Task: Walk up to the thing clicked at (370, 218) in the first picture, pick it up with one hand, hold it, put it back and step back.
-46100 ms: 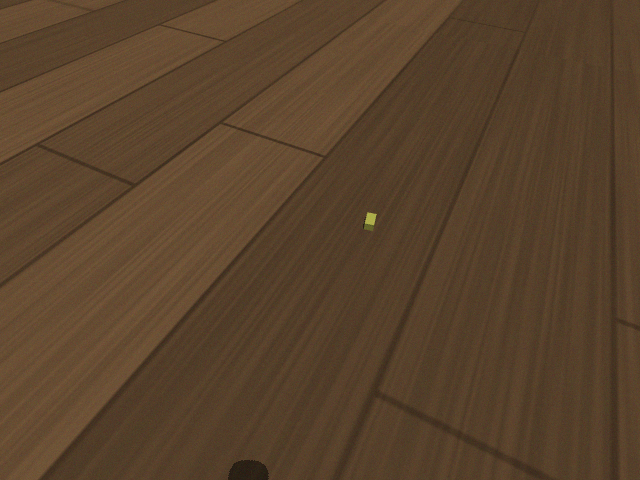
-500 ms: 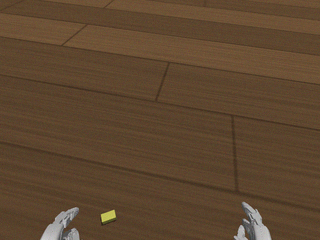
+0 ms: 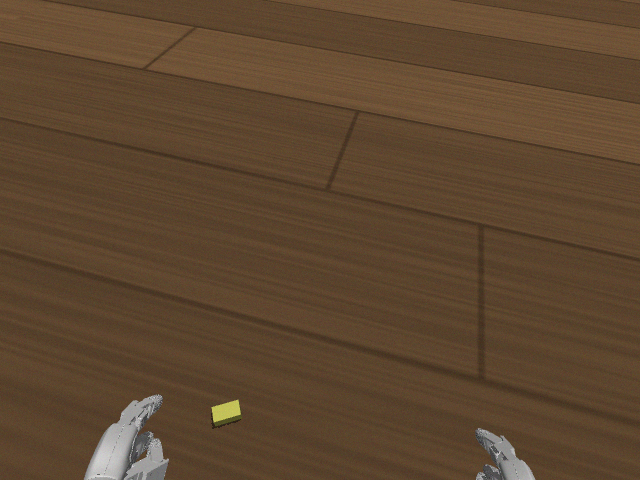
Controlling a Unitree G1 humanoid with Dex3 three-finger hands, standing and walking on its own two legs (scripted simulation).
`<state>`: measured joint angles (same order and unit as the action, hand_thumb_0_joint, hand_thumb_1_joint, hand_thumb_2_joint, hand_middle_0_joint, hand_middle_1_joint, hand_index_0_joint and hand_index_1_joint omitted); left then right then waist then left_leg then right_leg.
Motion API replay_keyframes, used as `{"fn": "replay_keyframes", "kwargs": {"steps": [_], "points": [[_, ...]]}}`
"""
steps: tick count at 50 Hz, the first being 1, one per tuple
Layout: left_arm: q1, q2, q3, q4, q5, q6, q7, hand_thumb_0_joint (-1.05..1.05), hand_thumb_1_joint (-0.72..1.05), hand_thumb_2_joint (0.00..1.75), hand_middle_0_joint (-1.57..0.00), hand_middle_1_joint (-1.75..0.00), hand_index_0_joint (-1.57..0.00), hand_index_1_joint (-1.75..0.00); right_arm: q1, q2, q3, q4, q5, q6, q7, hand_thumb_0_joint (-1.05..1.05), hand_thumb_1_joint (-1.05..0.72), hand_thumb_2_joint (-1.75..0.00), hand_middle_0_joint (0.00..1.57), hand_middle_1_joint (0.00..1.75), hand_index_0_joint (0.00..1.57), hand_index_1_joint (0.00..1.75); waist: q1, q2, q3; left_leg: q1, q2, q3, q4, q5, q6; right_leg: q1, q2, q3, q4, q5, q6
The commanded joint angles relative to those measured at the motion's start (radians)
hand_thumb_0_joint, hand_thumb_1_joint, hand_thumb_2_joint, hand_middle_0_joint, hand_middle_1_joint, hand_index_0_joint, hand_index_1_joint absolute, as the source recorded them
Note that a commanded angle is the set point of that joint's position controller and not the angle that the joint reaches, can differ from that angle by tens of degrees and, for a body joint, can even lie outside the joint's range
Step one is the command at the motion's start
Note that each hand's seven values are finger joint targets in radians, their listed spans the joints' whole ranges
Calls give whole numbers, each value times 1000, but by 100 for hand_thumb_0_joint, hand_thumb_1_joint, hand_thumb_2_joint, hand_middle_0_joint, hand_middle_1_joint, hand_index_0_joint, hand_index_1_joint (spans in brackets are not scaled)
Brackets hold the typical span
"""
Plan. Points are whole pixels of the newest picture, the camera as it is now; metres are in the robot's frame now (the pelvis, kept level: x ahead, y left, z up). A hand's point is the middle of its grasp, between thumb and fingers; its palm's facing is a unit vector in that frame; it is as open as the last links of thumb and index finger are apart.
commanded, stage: stand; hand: left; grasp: from above
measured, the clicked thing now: (227, 412) +0.42 +0.25 -0.71
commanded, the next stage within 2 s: none
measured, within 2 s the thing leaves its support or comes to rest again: neither
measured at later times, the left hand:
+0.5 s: hand out of the picture +0.04 +0.25 -0.12, palm faces +0.04 -0.95 -0.31, open 7.4 cm
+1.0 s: hand out of the picture +0.04 +0.24 -0.11, palm faces +0.03 -0.94 -0.34, open 7.4 cm
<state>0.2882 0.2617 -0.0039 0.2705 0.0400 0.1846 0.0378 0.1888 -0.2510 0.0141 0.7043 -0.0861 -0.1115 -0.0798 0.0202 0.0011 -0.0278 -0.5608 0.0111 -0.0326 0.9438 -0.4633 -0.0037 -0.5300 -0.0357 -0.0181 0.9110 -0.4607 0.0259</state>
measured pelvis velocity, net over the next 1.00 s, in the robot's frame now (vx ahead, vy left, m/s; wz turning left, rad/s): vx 0.00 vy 0.00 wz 0.01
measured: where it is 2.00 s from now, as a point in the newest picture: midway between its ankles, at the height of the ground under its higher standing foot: outside the picture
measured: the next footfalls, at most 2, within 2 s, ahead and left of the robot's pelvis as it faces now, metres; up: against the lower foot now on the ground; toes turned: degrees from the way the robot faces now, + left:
none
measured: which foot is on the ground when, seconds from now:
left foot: down 0.00-1.00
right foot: down 0.00-1.00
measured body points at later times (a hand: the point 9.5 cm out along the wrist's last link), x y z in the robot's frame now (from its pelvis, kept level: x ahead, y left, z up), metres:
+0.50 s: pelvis +0.00 +0.02 +0.05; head +0.00 +0.02 +0.50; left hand +0.04 +0.30 -0.10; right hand +0.07 -0.26 -0.09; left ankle +0.01 +0.12 -0.69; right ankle +0.00 -0.14 -0.69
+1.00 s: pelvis +0.00 +0.00 +0.06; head +0.00 -0.01 +0.51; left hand +0.04 +0.28 -0.08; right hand +0.06 -0.29 -0.08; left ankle +0.01 +0.12 -0.69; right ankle +0.00 -0.14 -0.69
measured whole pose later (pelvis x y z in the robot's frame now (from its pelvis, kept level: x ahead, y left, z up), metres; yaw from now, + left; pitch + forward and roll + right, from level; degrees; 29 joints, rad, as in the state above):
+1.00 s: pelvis +0.00 +0.00 +0.06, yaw +0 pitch -4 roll +0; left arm 0.16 0.30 0.03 1.14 0.03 0.00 0.03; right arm 0.15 -0.31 -0.03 1.12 -0.02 0.00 -0.02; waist 0.01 0.01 0.06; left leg -0.12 0.01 -0.03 0.39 -0.19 -0.01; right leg -0.10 -0.04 -0.03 0.37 -0.20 0.03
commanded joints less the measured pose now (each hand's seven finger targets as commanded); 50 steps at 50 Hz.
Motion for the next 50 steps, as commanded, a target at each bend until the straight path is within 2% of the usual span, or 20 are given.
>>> {"fn": "replay_keyframes", "kwargs": {"steps": [1, 2, 4, 6, 8, 10, 13, 14, 15, 16, 19, 23, 28, 32, 36, 38, 39, 43, 45, 50], "points": [[-57, 168, 96, 144, 12, -128, 7, 0, 90, 90, -20, -30, -20, -30, -47, -185, -95, -20, 33, 17, 50, 0, -90, -90, 20, 30, 20, 30, 16, -17, -100, 178, 15, -40, -233, 342, 65, 164, -42, 76, -205, 252, -74], [-73, 176, 99, 185, 10, -135, 8, 0, 90, 90, -20, -30, -20, -30, -53, -180, -101, -5, 38, 23, 57, 0, -90, -90, 20, 30, 20, 30, 17, -30, -96, 162, 12, -47, -247, 286, 63, 185, -50, 86, -237, 214, -72], [-104, 179, 98, 268, 11, -154, 10, 0, 90, 90, -20, -30, -20, -30, -52, -172, -104, 35, 38, 38, 62, 0, -90, -90, 20, 30, 20, 30, 2, -59, -90, 212, 11, -36, -257, 268, 63, 180, -70, 104, -284, 215, -70], [-119, 172, 98, 338, 9, -168, 10, 0, 90, 90, -20, -30, -20, -30, -44, -184, -108, 68, 32, 47, 62, 0, -90, -90, 20, 30, 20, 30, 0, 8, -75, 227, 25, -60, -310, 251, 67, 205, -59, 81, -299, 214, -57], [-115, 170, 98, 406, 9, -179, 9, 0, 90, 90, -20, -30, -20, -30, -57, -183, -108, 96, 31, 56, 61, 0, -90, -90, 20, 30, 20, 30, 3, 19, -27, 231, 36, -75, -365, 217, 67, 211, -52, 69, -335, 191, -50], [-113, 165, 95, 463, 3, -187, 7, 0, 90, 90, -20, -30, -20, -30, -44, -189, -108, 123, 33, 58, 56, 0, -90, -90, 20, 30, 20, 30, 2, 33, -46, 276, 53, -89, -393, 297, 64, 257, -48, 55, -337, 261, -45], [-99, 164, 90, 547, -1, -193, 7, 0, 90, 90, -20, -30, -20, -30, -58, -200, -106, 165, 39, 66, 51, 0, -90, -90, 20, 30, 20, 30, 8, 40, -6, 288, 66, -103, -457, 304, 57, 302, -48, 50, -397, 278, -40], [-104, 170, 90, 570, -2, -195, 7, 0, 90, 90, -20, -30, -20, -30, -48, -202, -105, 177, 41, 68, 48, 0, -90, -90, 20, 30, 20, 30, 0, 30, -15, 305, 66, -98, -465, 332, 56, 329, -55, 51, -410, 308, -40], [-119, 170, 88, 588, -5, -195, 7, 0, 90, 90, -20, -30, -20, -30, -41, -207, -102, 193, 42, 71, 45, 0, -90, -90, 20, 30, 20, 30, -5, 40, 8, 298, 67, -101, -499, 331, 52, 342, -53, 51, -423, 312, -37], [-101, 173, 88, 612, -6, -194, 7, 0, 90, 90, -20, -30, -20, -30, -48, -209, -103, 207, 43, 74, 44, 0, -90, -90, 20, 30, 20, 30, 3, 41, 12, 317, 69, -102, -508, 318, 52, 347, -57, 50, -444, 307, -39], [-116, 179, 85, 666, -10, -191, 8, 0, 90, 90, -20, -30, -20, -30, -34, -222, -102, 243, 49, 78, 40, 0, -90, -90, 20, 30, 20, 30, -8, 50, 14, 352, 83, -112, -570, 344, 48, 381, -55, 41, -463, 318, -31], [-96, 177, 77, 731, -9, -188, 7, 0, 90, 90, -20, -30, -20, -30, -57, -228, -100, 277, 54, 82, 39, 0, -90, -90, 20, 30, 20, 30, 5, 59, 55, 369, 88, -121, -631, 276, 41, 393, -57, 35, -504, 299, -23], [-112, 193, 73, 776, -3, -193, 6, 0, 90, 90, -20, -30, -20, -30, -52, -217, -98, 309, 56, 92, 44, 0, -90, -90, 20, 30, 20, 30, -8, 2, 90, 356, 70, -97, -644, 222, 31, 400, -68, 50, -567, 253, -25], [-117, 202, 74, 794, -8, -198, 5, 0, 90, 90, -20, -30, -20, -30, -57, -222, -96, 324, 61, 88, 45, 0, -90, -90, 20, 30, 20, 30, -8, 8, 53, 404, 76, -90, -638, 300, 32, 417, -82, 56, -578, 314, -28], [-127, 209, 72, 807, -6, -199, 6, 0, 90, 90, -20, -30, -20, -30, -69, -215, -90, 333, 60, 93, 51, 0, -90, -90, 20, 30, 20, 30, -9, -32, 86, 406, 70, -84, -638, 282, 26, 389, -79, 55, -611, 260, -23], [-131, 214, 71, 811, -7, -199, 4, 0, 90, 90, -20, -30, -20, -30, -67, -224, -90, 341, 62, 95, 52, 0, -90, -90, 20, 30, 20, 30, -12, -14, 99, 406, 71, -83, -641, 253, 24, 379, -77, 61, -619, 236, -24], [-135, 216, 72, 809, -9, -201, 4, 0, 90, 90, -20, -30, -20, -30, -71, -228, -89, 341, 61, 95, 53, 0, -90, -90, 20, 30, 20, 30, -12, 6, 79, 407, 75, -83, -642, 267, 28, 399, -81, 62, -614, 271, -26], [-146, 228, 72, 814, -10, -205, 1, 0, 90, 90, -20, -30, -20, -30, -71, -224, -81, 350, 63, 95, 55, 0, -90, -90, 20, 30, 20, 30, -12, -15, 75, 409, 75, -76, -640, 294, 24, 408, -85, 69, -626, 265, -26], [-155, 235, 74, 814, -12, -203, 0, 0, 90, 90, -20, -30, -20, -30, -69, -233, -80, 357, 63, 95, 54, 0, -90, -90, 20, 30, 20, 30, -14, 13, 80, 394, 75, -76, -649, 268, 22, 416, -82, 68, -624, 262, -28], [-170, 235, 72, 817, -16, -206, -3, 0, 90, 90, -20, -30, -20, -30, -78, -237, -72, 363, 64, 91, 54, 0, -90, -90, 20, 30, 20, 30, -11, -2, 53, 412, 86, -71, -641, 363, 22, 440, -88, 70, -620, 331, -31]]}}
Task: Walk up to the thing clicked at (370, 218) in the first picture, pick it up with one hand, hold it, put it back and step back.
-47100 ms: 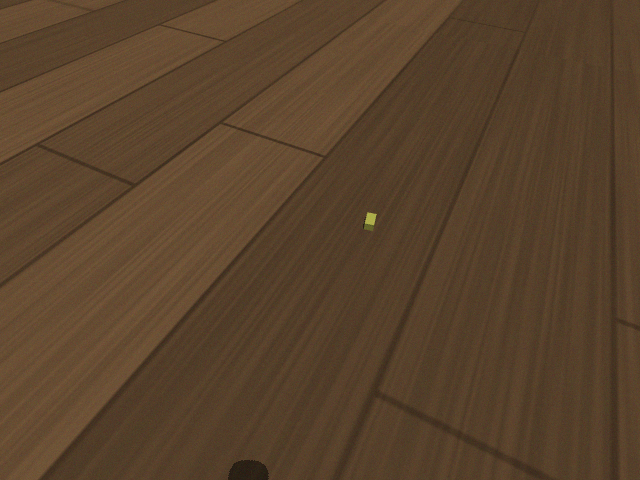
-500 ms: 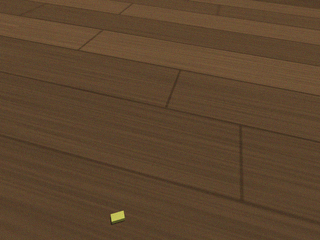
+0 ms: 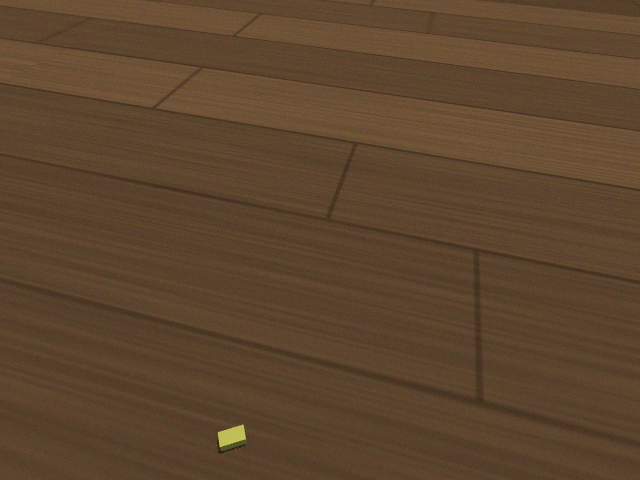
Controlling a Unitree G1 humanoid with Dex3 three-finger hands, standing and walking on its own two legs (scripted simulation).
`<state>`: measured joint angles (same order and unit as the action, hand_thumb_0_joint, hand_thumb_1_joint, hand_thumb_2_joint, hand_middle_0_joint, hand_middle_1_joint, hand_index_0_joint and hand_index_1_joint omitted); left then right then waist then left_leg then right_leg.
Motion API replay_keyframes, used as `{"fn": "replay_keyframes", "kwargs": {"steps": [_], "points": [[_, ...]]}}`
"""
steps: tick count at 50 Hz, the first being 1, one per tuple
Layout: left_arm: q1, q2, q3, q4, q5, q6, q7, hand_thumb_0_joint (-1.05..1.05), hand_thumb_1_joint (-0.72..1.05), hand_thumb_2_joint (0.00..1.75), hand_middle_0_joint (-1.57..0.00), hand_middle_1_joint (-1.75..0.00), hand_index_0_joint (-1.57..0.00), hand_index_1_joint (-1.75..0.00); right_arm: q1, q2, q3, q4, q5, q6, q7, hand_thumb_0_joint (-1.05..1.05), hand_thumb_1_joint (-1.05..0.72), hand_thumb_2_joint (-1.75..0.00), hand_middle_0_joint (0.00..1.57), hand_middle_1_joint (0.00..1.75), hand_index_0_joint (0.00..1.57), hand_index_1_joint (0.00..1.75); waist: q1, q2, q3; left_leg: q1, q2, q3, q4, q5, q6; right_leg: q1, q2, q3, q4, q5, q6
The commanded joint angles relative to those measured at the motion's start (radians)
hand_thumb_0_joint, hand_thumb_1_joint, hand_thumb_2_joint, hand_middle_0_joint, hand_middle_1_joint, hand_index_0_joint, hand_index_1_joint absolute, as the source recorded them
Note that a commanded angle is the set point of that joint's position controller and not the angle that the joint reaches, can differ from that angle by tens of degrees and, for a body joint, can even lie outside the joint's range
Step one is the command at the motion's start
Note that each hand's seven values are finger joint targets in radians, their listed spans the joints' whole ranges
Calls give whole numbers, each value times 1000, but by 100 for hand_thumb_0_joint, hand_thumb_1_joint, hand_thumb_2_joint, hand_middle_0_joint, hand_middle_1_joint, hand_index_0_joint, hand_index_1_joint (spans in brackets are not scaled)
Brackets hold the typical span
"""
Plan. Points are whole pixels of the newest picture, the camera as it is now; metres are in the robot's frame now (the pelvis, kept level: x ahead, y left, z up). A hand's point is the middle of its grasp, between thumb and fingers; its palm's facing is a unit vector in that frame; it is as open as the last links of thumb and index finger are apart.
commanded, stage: stand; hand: left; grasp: from above
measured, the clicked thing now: (232, 437) +0.43 +0.25 -0.76
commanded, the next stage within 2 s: step back in 1.42 s
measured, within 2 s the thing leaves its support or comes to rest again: neither
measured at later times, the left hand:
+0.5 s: hand out of the picture +0.08 +0.23 -0.16, palm faces +0.01 -0.94 -0.34, open 7.4 cm
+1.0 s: hand out of the picture +0.10 +0.23 -0.15, palm faces +0.00 -0.94 -0.34, open 7.4 cm
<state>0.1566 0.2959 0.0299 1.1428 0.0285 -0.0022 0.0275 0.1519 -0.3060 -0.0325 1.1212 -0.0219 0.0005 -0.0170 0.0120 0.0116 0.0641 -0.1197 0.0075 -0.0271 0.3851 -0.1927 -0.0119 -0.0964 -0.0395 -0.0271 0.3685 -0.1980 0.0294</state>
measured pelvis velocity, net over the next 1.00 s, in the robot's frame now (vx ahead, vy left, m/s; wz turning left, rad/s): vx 0.02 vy -0.01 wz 0.00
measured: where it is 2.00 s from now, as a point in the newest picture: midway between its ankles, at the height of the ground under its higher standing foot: outside the picture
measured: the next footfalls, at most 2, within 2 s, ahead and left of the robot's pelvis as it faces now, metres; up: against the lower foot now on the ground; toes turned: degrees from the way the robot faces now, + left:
none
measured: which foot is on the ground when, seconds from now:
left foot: down 0.00-1.00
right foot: down 0.00-1.00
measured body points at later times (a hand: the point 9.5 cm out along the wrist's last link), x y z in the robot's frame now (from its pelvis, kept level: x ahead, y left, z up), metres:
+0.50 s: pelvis +0.01 -0.01 +0.00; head +0.02 -0.01 +0.45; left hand +0.08 +0.28 -0.13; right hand +0.08 -0.30 -0.14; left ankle +0.02 +0.13 -0.75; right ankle +0.01 -0.14 -0.75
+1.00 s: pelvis +0.02 -0.01 +0.00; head +0.03 -0.02 +0.45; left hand +0.10 +0.28 -0.13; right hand +0.10 -0.31 -0.14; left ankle +0.02 +0.13 -0.75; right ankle +0.01 -0.14 -0.75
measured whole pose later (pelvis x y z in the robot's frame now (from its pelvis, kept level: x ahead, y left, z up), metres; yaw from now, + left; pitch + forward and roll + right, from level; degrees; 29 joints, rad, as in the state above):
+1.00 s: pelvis +0.02 -0.01 +0.00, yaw +0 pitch -2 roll +0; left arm 0.09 0.32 0.02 1.15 0.01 -0.01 0.01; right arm 0.10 -0.33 -0.01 1.14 -0.02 -0.01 -0.01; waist 0.01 0.01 0.06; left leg -0.10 0.03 -0.03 0.33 -0.19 -0.03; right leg -0.08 -0.02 -0.03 0.33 -0.20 0.01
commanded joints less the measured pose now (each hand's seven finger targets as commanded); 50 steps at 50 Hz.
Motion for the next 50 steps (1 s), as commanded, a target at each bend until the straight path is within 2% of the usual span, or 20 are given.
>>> {"fn": "replay_keyframes", "kwargs": {"steps": [1, 4, 8, 9, 12, 13, 14, 18, 22, 26, 28, 34, 36, 38, 39, 43, 49, 50], "points": [[-36, 203, 38, -51, -7, -18, 6, 0, 90, 90, -20, -30, -20, -30, -37, -187, -25, -51, 0, -21, -9, 0, -90, -90, 20, 30, 20, 30, -4, -7, -30, -36, 86, -74, -88, 69, 29, 4, -82, 81, -84, 55, -33], [-40, 205, 37, -48, -5, -16, 3, 0, 90, 90, -20, -30, -20, -30, -44, -195, -24, -46, 1, -20, -9, 0, -90, -90, 20, 30, 20, 30, -1, -4, -19, -49, 87, -77, -95, 13, 28, -6, -79, 79, -93, -1, -35], [-51, 209, 38, -46, -4, -17, 1, 0, 90, 90, -20, -30, -20, -30, -43, -200, -21, -44, 1, -20, -7, 0, -90, -90, 20, 30, 20, 30, -7, -8, -22, -52, 89, -77, -97, 10, 30, -6, -80, 81, -93, 5, -34], [-52, 211, 38, -47, -5, -18, 2, 0, 90, 90, -20, -30, -20, -30, -46, -200, -22, -45, 2, -21, -7, 0, -90, -90, 20, 30, 20, 30, -4, -24, -44, -26, 96, -77, -88, 64, 32, 1, -86, 82, -90, 41, -39], [-70, 211, 38, -54, -9, -21, 0, 0, 90, 90, -20, -30, -20, -30, -41, -208, -20, -42, 2, -25, -8, 0, -90, -90, 20, 30, 20, 30, -10, -6, -56, -18, 99, -72, -87, 116, 28, 10, -85, 81, -86, 81, -37], [-61, 205, 36, -49, -9, -22, 1, 0, 90, 90, -20, -30, -20, -30, -54, -210, -20, -43, 3, -26, -9, 0, -90, -90, 20, 30, 20, 30, -5, -3, -62, 5, 105, -74, -73, 166, 31, 10, -88, 79, -79, 133, -38], [-70, 207, 36, -50, -12, -22, 0, 0, 90, 90, -20, -30, -20, -30, -42, -203, -16, -39, 3, -26, -8, 0, -90, -90, 20, 30, 20, 30, -11, -1, -65, -10, 101, -69, -79, 158, 27, 21, -86, 78, -80, 133, -35], [-70, 210, 35, -45, -12, -21, -2, 0, 90, 90, -20, -30, -20, -30, -53, -209, -15, -34, 3, -25, -8, 0, -90, -90, 20, 30, 20, 30, -5, -11, -57, -10, 103, -69, -90, 141, 26, 21, -84, 76, -85, 113, -36], [-84, 214, 36, -45, -11, -16, -5, 0, 90, 90, -20, -30, -20, -30, -58, -213, -13, -34, 4, -24, -8, 0, -90, -90, 20, 30, 20, 30, -8, 2, -45, -38, 99, -72, -109, 49, 25, 14, -81, 76, -88, 51, -38], [-80, 217, 35, -46, -12, -21, -6, 0, 90, 90, -20, -30, -20, -30, -67, -215, -14, -37, 4, -28, -6, 0, -90, -90, 20, 30, 20, 30, -3, -22, -67, 6, 109, -72, -96, 155, 26, 6, -86, 76, -83, 116, -42], [-90, 218, 34, -49, -13, -25, -5, 0, 90, 90, -20, -30, -20, -30, -63, -214, -13, -37, 4, -29, -5, 0, -90, -90, 20, 30, 20, 30, -10, -17, -70, 3, 109, -67, -87, 189, 24, 17, -87, 76, -79, 146, -38], [-86, 221, 33, -48, -13, -23, -6, 0, 90, 90, -20, -30, -20, -30, -77, -220, -12, -34, 6, -26, -6, 0, -90, -90, 20, 30, 20, 30, -7, -13, -83, 16, 111, -65, -87, 172, 24, 19, -88, 74, -86, 147, -37], [-102, 232, 35, -51, -15, -24, -6, 0, 90, 90, -20, -30, -20, -30, -62, -215, -10, -30, 5, -26, -5, 0, -90, -90, 20, 30, 20, 30, -15, -21, -91, 7, 109, -61, -94, 181, 20, 33, -89, 74, -81, 158, -40], [-86, 218, 30, -48, -15, -25, -7, 0, 90, 90, -20, -30, -20, -30, -81, -223, -12, -34, 7, -27, -5, 0, -90, -90, 20, 30, 20, 30, -5, -13, -92, 28, 114, -64, -85, 216, 23, 27, -89, 72, -80, 189, -38], [-92, 224, 32, -48, -17, -25, -7, 0, 90, 90, -20, -30, -20, -30, -70, -223, -11, -32, 8, -27, -5, 0, -90, -90, 20, 30, 20, 30, -13, -9, -96, 25, 111, -58, -88, 204, 22, 29, -91, 77, -83, 182, -38], [-100, 232, 35, -54, -17, -26, -6, 0, 90, 90, -20, -30, -20, -30, -75, -227, -13, -34, 6, -28, -6, 0, -90, -90, 20, 30, 20, 30, -11, -10, -110, 41, 117, -57, -81, 253, 23, 40, -92, 73, -70, 236, -41], [-93, 231, 31, -55, -17, -25, -7, 0, 90, 90, -20, -30, -20, -30, -77, -230, -13, -32, 7, -27, -5, 0, -90, -90, 20, 30, 20, 30, -8, 3, -91, 23, 114, -53, -93, 218, 20, 38, -92, 75, -83, 200, -42], [-88, 233, 32, -58, -16, -26, -7, 0, 90, 90, -20, -30, -20, -30, -85, -231, -14, -36, 8, -29, -4, 0, -90, -90, 20, 30, 20, 30, -6, 5, -103, 37, 119, -54, -85, 247, 23, 40, -93, 72, -77, 227, -42]]}}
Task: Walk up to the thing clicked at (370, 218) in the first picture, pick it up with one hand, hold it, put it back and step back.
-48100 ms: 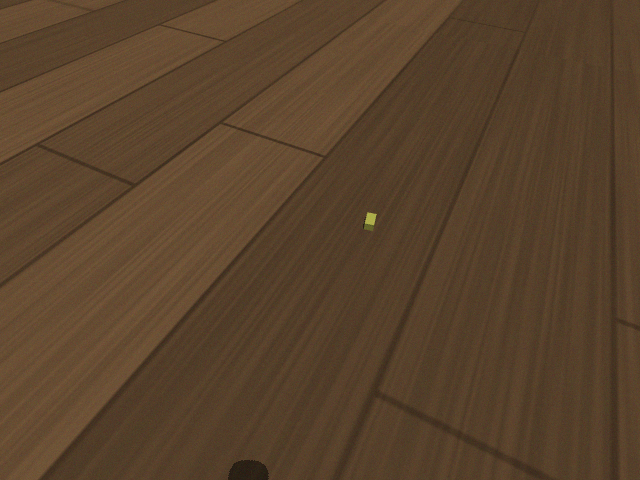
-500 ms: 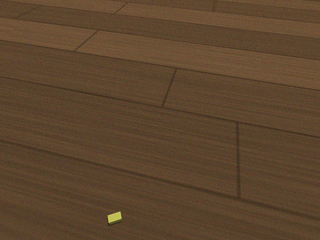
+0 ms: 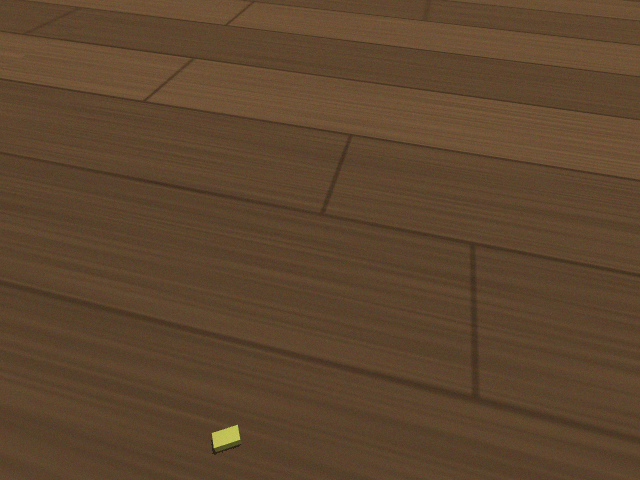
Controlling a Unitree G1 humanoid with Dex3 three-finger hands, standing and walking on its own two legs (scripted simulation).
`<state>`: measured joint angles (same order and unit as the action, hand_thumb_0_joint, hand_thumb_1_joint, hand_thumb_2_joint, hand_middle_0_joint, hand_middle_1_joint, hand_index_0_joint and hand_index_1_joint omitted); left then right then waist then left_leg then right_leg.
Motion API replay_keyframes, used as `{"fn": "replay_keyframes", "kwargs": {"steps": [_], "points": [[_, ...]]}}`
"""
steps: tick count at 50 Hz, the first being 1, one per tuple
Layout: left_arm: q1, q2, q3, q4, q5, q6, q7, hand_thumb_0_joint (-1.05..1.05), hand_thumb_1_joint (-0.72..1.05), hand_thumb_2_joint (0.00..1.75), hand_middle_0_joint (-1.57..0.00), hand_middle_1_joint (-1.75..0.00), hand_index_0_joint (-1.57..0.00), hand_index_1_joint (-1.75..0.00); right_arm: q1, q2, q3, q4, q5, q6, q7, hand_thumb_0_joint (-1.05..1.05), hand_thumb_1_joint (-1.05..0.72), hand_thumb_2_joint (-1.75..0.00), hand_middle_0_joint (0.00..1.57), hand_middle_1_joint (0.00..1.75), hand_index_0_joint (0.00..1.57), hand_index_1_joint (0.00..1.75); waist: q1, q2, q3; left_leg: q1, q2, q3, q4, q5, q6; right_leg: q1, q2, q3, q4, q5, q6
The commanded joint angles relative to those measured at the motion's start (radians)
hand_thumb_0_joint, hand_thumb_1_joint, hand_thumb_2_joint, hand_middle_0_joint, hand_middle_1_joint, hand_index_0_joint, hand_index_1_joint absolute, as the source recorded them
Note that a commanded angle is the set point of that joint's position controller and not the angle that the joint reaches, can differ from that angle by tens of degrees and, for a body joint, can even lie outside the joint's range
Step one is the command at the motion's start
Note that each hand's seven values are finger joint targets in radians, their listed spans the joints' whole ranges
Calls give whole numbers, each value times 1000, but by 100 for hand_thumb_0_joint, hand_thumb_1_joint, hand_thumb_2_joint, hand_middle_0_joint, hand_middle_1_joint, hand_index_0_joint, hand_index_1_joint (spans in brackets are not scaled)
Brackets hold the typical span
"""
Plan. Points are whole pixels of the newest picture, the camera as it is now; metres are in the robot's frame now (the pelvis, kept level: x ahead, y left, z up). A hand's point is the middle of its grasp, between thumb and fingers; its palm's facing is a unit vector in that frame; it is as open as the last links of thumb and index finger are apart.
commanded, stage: stand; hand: left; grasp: from above
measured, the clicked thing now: (226, 438) +0.40 +0.27 -0.76
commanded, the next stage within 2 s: step back in 0.42 s
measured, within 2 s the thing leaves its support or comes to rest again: neither
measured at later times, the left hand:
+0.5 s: hand out of the picture +0.07 +0.25 -0.16, palm faces +0.01 -0.94 -0.35, open 7.4 cm
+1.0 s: hand out of the picture +0.03 +0.30 -0.18, palm faces -0.11 -0.93 -0.36, open 7.4 cm
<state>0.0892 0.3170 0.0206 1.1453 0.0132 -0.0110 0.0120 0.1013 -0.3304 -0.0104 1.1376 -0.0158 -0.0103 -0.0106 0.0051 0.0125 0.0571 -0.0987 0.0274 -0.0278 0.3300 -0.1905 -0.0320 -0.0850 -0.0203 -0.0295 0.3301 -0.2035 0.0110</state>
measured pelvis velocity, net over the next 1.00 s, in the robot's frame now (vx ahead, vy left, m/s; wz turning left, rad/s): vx -0.10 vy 0.05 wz -0.07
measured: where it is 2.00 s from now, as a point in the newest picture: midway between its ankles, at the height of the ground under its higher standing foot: outside the picture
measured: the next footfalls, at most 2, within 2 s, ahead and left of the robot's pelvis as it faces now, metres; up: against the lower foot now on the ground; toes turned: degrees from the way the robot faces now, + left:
right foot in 1.14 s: -0.13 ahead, -0.08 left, +0.00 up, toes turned -3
left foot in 1.50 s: -0.23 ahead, +0.15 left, +0.00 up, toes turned -4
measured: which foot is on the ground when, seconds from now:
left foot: down 0.00-1.00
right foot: down 0.00-0.70, up 0.72-1.00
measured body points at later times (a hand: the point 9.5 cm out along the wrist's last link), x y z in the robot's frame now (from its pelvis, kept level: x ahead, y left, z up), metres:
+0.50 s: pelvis -0.02 +0.00 +0.00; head +0.01 +0.00 +0.44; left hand +0.07 +0.30 -0.13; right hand +0.06 -0.30 -0.14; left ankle +0.00 +0.14 -0.75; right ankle -0.01 -0.12 -0.75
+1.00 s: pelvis -0.10 +0.05 -0.02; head -0.03 +0.07 +0.42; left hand +0.04 +0.35 -0.15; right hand -0.03 -0.26 -0.13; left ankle -0.06 +0.14 -0.75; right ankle -0.14 -0.09 -0.69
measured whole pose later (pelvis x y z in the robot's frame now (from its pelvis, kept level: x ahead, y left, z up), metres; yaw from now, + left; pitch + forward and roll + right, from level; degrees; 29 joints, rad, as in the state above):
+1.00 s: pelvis -0.10 +0.05 -0.02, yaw -4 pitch -2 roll -1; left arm 0.10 0.39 0.06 0.87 0.01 0.06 0.02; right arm 0.13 -0.34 -0.05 0.88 -0.02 0.01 -0.02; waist -0.02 -0.03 0.22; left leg -0.30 -0.01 0.05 0.59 -0.26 0.06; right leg -0.38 0.09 0.13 1.03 -0.51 0.02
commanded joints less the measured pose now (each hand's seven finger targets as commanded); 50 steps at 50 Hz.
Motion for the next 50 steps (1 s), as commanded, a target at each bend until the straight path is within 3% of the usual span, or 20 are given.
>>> {"fn": "replay_keyframes", "kwargs": {"steps": [1, 7, 19, 20, 21, 23, 25, 27, 28, 31, 32, 33, 34, 35, 36, 37, 38, 40, 46, 50], "points": [[-29, 214, 41, -60, -2, -20, 9, 0, 90, 90, -20, -30, -20, -30, -30, -199, -33, -52, 3, -18, -9, 0, -90, -90, 20, 30, 20, 30, -5, -6, -92, 11, 96, -54, -33, 244, 41, 31, -112, 77, -40, 237, -22], [-25, 213, 39, -63, 1, -19, 7, 0, 90, 90, -20, -30, -20, -30, -34, -201, -35, -52, 0, -14, -6, 0, -90, -90, 20, 30, 20, 30, -2, -22, -60, -9, 94, -57, -49, 160, 40, 0, -104, 75, -58, 136, -22], [-24, 222, 39, -67, -2, -19, 4, 0, 90, 90, -20, -30, -20, -30, -15, -210, -35, -53, 1, -16, -5, 0, -90, -90, 20, 30, 20, 30, -10, -5, -73, -4, 96, -52, -57, 147, 43, 2, -106, 85, -54, 139, -26], [-19, 223, 38, -65, -3, -18, 3, 0, 90, 90, -20, -30, -20, -30, -21, -211, -34, -50, 1, -18, -5, 0, -90, -90, 20, 30, 20, 30, -5, -7, -66, 1, 97, -54, -57, 147, 42, -1, -106, 88, -51, 145, -27], [-3, 303, 80, -87, -21, -9, 7, 0, 90, 90, -20, -30, -20, -30, -64, -258, -50, -78, 3, 2, 1, 0, -90, -90, 20, 30, 20, 30, 2, -19, 42, -77, 73, -59, 56, 270, 63, -88, -99, 108, 22, 323, -32], [12, 303, 90, -119, -22, -5, 15, 0, 90, 90, -20, -30, -20, -30, -24, -236, -52, -99, 17, 13, 1, 0, -90, -90, 20, 30, 20, 30, -11, -55, -46, -83, 47, -23, 157, 282, 64, -35, -126, 121, 51, 427, -78], [-2, 322, 101, -159, -20, 0, 16, 0, 90, 90, -20, -30, -20, -30, -6, -217, -56, -124, 19, 28, 3, 0, -90, -90, 20, 30, 20, 30, -13, -115, -92, -100, -20, 15, 301, 158, 51, -59, -199, 189, 30, 452, -153], [-53, 335, 104, -210, -4, 7, 20, 0, 90, 90, -20, -30, -20, -30, 18, -217, -70, -141, 12, 44, 7, 0, -90, -90, 20, 30, 20, 30, -18, -184, -113, -133, -71, 10, 485, -223, 59, -121, -303, 267, 24, 436, -244], [-79, 343, 107, -240, 9, 9, 21, 0, 90, 90, -20, -30, -20, -30, 56, -222, -76, -153, 8, 53, 12, 0, -90, -90, 20, 30, 20, 30, -30, -217, -116, -148, -64, -19, 571, -327, 72, -153, -337, 280, 40, 418, -271], [-116, 310, 93, -282, 12, 18, 23, 0, 90, 90, -20, -30, -20, -30, 98, -221, -80, -173, 13, 48, 15, 0, -90, -90, 20, 30, 20, 30, -49, -201, -103, -146, -42, -17, 450, -238, 80, -176, -262, 197, 159, 440, -211], [-122, 304, 89, -291, 10, 26, 22, 0, 90, 90, -20, -30, -20, -30, 123, -216, -82, -172, 8, 40, 12, 0, -90, -90, 20, 30, 20, 30, -59, -184, -109, -136, -33, 3, 293, -116, 77, -143, -225, 170, 214, 393, -168], [-92, 287, 86, -298, 0, 37, 19, 0, 90, 90, -20, -30, -20, -30, 113, -239, -88, -175, -3, 32, 9, 0, -90, -90, 20, 30, 20, 30, -47, -75, -91, -120, 14, -41, 137, 167, 82, -161, -144, 127, 300, 291, -114], [-75, 241, 77, -317, -12, 47, 18, 0, 90, 90, -20, -30, -20, -30, 113, -301, -107, -188, -24, 26, 4, 0, -90, -90, 20, 30, 20, 30, -36, 111, -93, -55, 151, -227, 72, 444, 118, -254, -1, 78, 473, 96, -61], [-55, 207, 70, -316, -14, 57, 26, 0, 90, 90, -20, -30, -20, -30, 108, -341, -114, -198, -30, 18, 2, 0, -90, -90, 20, 30, 20, 30, -21, 178, -73, 8, 247, -348, 48, 644, 174, -396, 120, 121, 588, -388, -47], [-31, 223, 75, -318, -8, 61, 36, 0, 90, 90, -20, -30, -20, -30, 114, -377, -120, -218, -19, 16, -1, 0, -90, -90, 20, 30, 20, 30, -45, 173, -111, -2, 313, -389, 72, 721, 224, -392, 135, 209, 703, -477, -43], [-50, 231, 76, -308, -1, 64, 43, 0, 90, 90, -20, -30, -20, -30, 89, -368, -124, -229, -20, 18, -7, 0, -90, -90, 20, 30, 20, 30, -52, 152, -112, -32, 316, -398, 49, 640, 214, -388, 138, 262, 774, -459, -48], [-32, 241, 78, -301, -5, 66, 45, 0, 90, 90, -20, -30, -20, -30, 25, -340, -116, -243, -17, 17, -15, 0, -90, -90, 20, 30, 20, 30, -19, 137, -102, -30, 289, -338, 59, 599, 232, -404, 134, 268, 851, -407, -47], [41, 252, 79, -290, -14, 64, 37, 0, 90, 90, -20, -30, -20, -30, -28, -292, -104, -279, -21, 11, -27, 0, -90, -90, 20, 30, 20, 30, 24, 131, -103, 12, 206, -210, 125, 594, 219, -442, 121, 253, 891, -303, -32], [7, 244, 96, -356, 0, 51, 22, 0, 90, 90, -20, -30, -20, -30, 94, -277, -110, -299, -6, 12, -33, 0, -90, -90, 20, 30, 20, 30, -52, 95, -103, 132, 231, -209, 169, 616, 270, -437, 95, 191, 729, -317, 14], [47, 238, 103, -366, 3, 49, 15, 0, 90, 90, -20, -30, -20, -30, 92, -302, -112, -331, -9, 12, -28, 0, -90, -90, 20, 30, 20, 30, -49, 125, -130, 103, 248, -225, 169, 529, 277, -361, 67, 135, 582, -312, 4]]}}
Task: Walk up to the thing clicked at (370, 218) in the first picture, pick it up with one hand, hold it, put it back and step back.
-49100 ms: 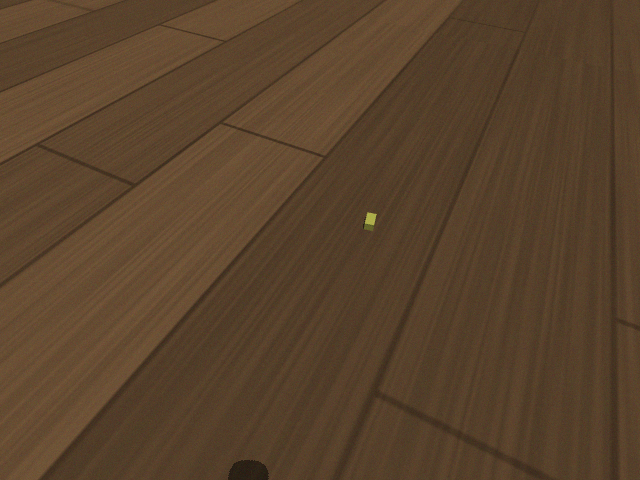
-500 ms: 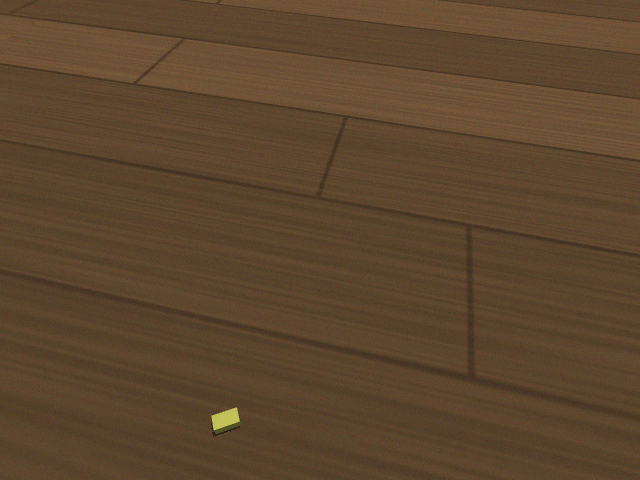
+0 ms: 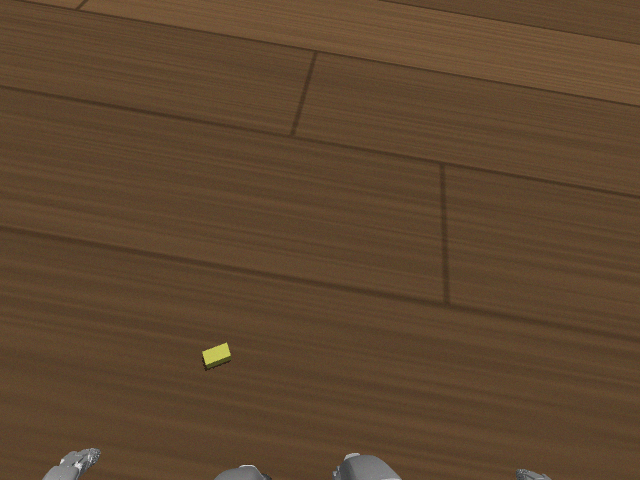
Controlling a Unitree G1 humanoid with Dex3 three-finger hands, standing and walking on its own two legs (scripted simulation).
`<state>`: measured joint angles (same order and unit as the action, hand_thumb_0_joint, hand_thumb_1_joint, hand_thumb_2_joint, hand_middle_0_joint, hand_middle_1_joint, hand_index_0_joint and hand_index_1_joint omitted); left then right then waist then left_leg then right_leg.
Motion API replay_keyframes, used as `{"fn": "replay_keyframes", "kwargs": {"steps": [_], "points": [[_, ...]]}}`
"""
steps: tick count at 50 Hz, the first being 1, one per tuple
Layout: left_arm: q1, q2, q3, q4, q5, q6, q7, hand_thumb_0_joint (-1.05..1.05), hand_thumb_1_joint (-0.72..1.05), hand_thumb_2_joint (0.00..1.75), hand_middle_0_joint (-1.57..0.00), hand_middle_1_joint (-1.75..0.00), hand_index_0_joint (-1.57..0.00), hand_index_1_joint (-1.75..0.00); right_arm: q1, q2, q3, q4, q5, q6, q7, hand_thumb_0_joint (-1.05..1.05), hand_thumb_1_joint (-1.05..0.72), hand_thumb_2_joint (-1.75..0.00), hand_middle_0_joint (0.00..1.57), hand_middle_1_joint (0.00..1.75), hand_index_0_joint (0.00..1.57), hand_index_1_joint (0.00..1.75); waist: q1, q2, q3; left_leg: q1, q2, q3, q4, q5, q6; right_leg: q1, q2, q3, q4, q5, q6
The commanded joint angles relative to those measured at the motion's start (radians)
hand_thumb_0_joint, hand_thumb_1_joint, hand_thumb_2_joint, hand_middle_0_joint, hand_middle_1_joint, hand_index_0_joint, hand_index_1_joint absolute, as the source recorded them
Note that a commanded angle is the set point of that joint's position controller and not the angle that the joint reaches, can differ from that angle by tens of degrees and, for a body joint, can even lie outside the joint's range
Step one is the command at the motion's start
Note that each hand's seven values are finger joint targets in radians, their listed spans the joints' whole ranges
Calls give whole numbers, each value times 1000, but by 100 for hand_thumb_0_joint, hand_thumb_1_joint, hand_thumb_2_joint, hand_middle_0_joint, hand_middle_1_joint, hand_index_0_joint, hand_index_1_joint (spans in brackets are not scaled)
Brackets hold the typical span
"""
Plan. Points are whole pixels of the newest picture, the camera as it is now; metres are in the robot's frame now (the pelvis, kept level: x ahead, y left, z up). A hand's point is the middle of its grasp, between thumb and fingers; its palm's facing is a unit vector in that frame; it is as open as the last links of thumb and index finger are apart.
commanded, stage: step back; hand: left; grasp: from above
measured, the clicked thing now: (217, 355) +0.49 +0.25 -0.75
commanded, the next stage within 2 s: none
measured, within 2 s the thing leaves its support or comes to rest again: neither
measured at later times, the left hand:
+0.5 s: hand out of the picture -0.01 +0.25 -0.14, palm faces +0.03 -0.92 -0.39, open 7.4 cm
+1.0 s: hand out of the picture -0.25 +0.21 -0.14, palm faces -0.01 -0.91 -0.41, open 7.4 cm
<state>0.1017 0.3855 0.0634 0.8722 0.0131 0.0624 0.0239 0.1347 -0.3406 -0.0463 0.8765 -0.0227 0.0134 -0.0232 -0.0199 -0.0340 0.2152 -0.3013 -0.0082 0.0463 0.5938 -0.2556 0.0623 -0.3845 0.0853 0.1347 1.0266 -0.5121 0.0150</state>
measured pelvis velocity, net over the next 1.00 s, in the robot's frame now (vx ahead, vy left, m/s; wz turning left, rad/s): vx -0.32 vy -0.06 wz -0.02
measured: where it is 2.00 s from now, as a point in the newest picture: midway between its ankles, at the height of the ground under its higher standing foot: outside the picture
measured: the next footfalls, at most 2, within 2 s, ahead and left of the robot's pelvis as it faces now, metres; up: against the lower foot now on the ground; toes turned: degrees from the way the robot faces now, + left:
right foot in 0.14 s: -0.02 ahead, -0.14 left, +0.00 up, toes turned +1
left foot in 0.50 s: -0.13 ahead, +0.09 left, +0.00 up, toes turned +0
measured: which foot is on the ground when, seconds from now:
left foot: down 0.00-0.16, up 0.18-0.48, down 0.50-0.88, up 0.90-1.00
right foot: up 0.00-0.12, down 0.14-0.52, up 0.54-0.84, down 0.86-1.00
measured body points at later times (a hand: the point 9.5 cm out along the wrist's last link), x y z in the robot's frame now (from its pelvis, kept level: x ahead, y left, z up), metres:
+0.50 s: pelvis -0.15 -0.02 -0.01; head -0.08 -0.02 +0.43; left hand -0.02 +0.29 -0.12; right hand -0.05 -0.34 -0.13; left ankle -0.17 +0.09 -0.73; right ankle -0.06 -0.13 -0.73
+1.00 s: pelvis -0.32 -0.06 +0.00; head -0.27 -0.08 +0.44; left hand -0.25 +0.25 -0.11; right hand -0.19 -0.38 -0.13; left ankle -0.27 +0.08 -0.66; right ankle -0.31 -0.18 -0.73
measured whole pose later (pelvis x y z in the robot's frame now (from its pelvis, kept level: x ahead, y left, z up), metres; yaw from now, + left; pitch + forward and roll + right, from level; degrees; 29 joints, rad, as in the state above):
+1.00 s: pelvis -0.32 -0.06 +0.00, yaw -1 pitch -3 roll +1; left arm 0.22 0.35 0.06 0.86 0.04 0.04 0.00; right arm 0.12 -0.40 -0.05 0.84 0.00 0.06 -0.03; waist 0.04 0.03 0.15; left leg -0.53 -0.11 -0.14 1.10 -0.46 -0.01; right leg -0.27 0.00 0.05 0.66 -0.34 -0.02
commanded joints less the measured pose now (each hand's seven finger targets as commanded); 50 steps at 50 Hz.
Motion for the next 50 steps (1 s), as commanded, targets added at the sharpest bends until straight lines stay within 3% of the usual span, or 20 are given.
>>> {"fn": "replay_keyframes", "kwargs": {"steps": [1, 6, 7, 8, 9, 13, 19, 23, 24, 25, 26, 27, 30, 36, 41, 43, 44, 45, 48, 50], "points": [[53, 172, 62, -86, 4, -25, 1, 0, 90, 90, -20, -30, -20, -30, 40, -294, -75, -81, -2, -10, -12, 0, -90, -90, 20, 30, 20, 30, -16, 166, -293, 267, 284, -292, -102, 545, 181, -28, -40, -47, -135, 6, -4], [197, 158, 74, -35, 16, -38, -10, 0, 90, 90, -20, -30, -20, -30, -50, -294, -67, -100, 9, 5, -4, 0, -90, -90, 20, 30, 20, 30, 62, 141, -319, 53, 239, -234, -27, 280, 79, 234, -74, -81, -541, 260, -67], [191, 201, 85, -46, 29, -44, -10, 0, 90, 90, -20, -30, -20, -30, -35, -264, -58, -101, 13, 9, -2, 0, -90, -90, 20, 30, 20, 30, 49, 29, -290, -85, 164, -189, 39, 116, 21, 279, -157, 65, -605, 291, -103], [133, 284, 107, -79, 20, -47, -14, 0, 90, 90, -20, -30, -20, -30, -35, -210, -45, -108, 20, 10, 0, 0, -90, -90, 20, 30, 20, 30, 39, -179, -219, -232, -29, -86, 217, -190, -53, 237, -344, 328, -689, 327, -214], [80, 347, 112, -113, 26, -50, -13, 0, 90, 90, -20, -30, -20, -30, -62, -231, -58, -99, 14, 19, -12, 0, -90, -90, 20, 30, 20, 30, 70, -234, -169, -151, -85, -137, 486, -388, -69, -2, -502, 469, -745, 377, -355], [-60, 227, 87, -158, 19, -52, 3, 0, 90, 90, -20, -30, -20, -30, 65, -239, -49, -43, 32, 13, -10, 0, -90, -90, 20, 30, 20, 30, -10, -109, -157, -132, -129, -202, 645, -216, -78, 33, -303, 121, -633, 587, -228], [72, 211, 79, -168, 27, -40, 8, 0, 90, 90, -20, -30, -20, -30, 43, -224, -39, -78, 17, 3, -10, 0, -90, -90, 20, 30, 20, 30, 75, -145, -252, -157, -52, -121, 247, -286, -86, 356, -328, 116, -538, 717, -240], [30, 232, 69, -187, 7, -21, -3, 0, 90, 90, -20, -30, -20, -30, 164, -212, -53, -30, 6, -9, 0, 0, -90, -90, 20, 30, 20, 30, 6, -117, -297, 74, -33, -34, -183, 17, -48, 271, -286, 66, -454, 628, -165], [40, 204, 57, -192, 5, -15, -6, 0, 90, 90, -20, -30, -20, -30, 157, -240, -64, -34, -6, -13, 0, 0, -90, -90, 20, 30, 20, 30, 10, -58, -283, 139, 35, -139, -206, 71, -23, 147, -248, 57, -429, 484, -114], [59, 170, 49, -198, 3, -16, -11, 0, 90, 90, -20, -30, -20, -30, 135, -322, -85, -52, -22, -16, 3, 0, -90, -90, 20, 30, 20, 30, 17, 151, -286, 218, 250, -426, -238, 144, 61, -41, -133, -24, -281, 225, -56], [-35, 197, 70, -210, 1, -18, 4, 0, 90, 90, -20, -30, -20, -30, 81, -410, -99, -72, -16, -10, 11, 0, -90, -90, 20, 30, 20, 30, -34, 279, -228, 30, 398, -555, -283, 285, 208, -51, -8, -74, -66, -117, -21], [-60, 202, 77, -200, 16, -18, 12, 0, 90, 90, -20, -30, -20, -30, 50, -397, -98, -79, -18, -17, 7, 0, -90, -90, 20, 30, 20, 30, -36, 237, -190, -33, 430, -587, -282, 338, 261, -42, -3, 36, 112, -137, -23], [59, 186, 77, -137, -12, -14, 7, 0, 90, 90, -20, -30, -20, -30, -46, -297, -64, -95, -15, -22, -9, 0, -90, -90, 20, 30, 20, 30, 58, 131, -200, 36, 264, -300, -192, 451, 157, -96, 36, 75, 278, 1, -37], [66, 176, 73, -142, 6, -23, -4, 0, 90, 90, -20, -30, -20, -30, 28, -289, -74, -105, -8, -15, -15, 0, -90, -90, 20, 30, 20, 30, -2, 175, -230, 210, 281, -290, -126, 433, 203, -87, -26, -2, 0, -24, 20], [182, 155, 72, -71, 7, -38, -14, 0, 90, 90, -20, -30, -20, -30, -8, -316, -76, -125, -4, 12, -2, 0, -90, -90, 20, 30, 20, 30, 37, 239, -310, 129, 232, -239, -56, 347, 124, 169, -48, -130, -506, 168, -21], [219, 215, 87, -53, 29, -51, -12, 0, 90, 90, -20, -30, -20, -30, -12, -261, -60, -131, 11, 25, 2, 0, -90, -90, 20, 30, 20, 30, 45, 100, -297, -92, 130, -207, 71, 114, 25, 299, -142, 47, -633, 258, -65], [186, 322, 115, -82, 27, -50, -16, 0, 90, 90, -20, -30, -20, -30, -39, -208, -45, -162, 20, 20, -2, 0, -90, -90, 20, 30, 20, 30, 62, -184, -241, -271, -69, -129, 245, -209, -47, 249, -350, 322, -685, 328, -178], [126, 385, 122, -114, 32, -51, -12, 0, 90, 90, -20, -30, -20, -30, -74, -233, -61, -152, 15, 25, -20, 0, -90, -90, 20, 30, 20, 30, 97, -248, -200, -202, -74, -188, 496, -378, -67, 24, -510, 462, -717, 403, -321], [-40, 260, 88, -147, 23, -55, 3, 0, 90, 90, -20, -30, -20, -30, 29, -247, -58, -92, 32, 23, -14, 0, -90, -90, 20, 30, 20, 30, -7, -61, -166, -170, -119, -234, 655, -228, -67, 10, -335, 126, -593, 599, -227], [-18, 240, 85, -160, 31, -52, 6, 0, 90, 90, -20, -30, -20, -30, 44, -241, -51, -87, 24, 15, -14, 0, -90, -90, 20, 30, 20, 30, 17, -96, -180, -143, -113, -189, 634, -220, -81, 48, -299, 67, -559, 612, -213]]}}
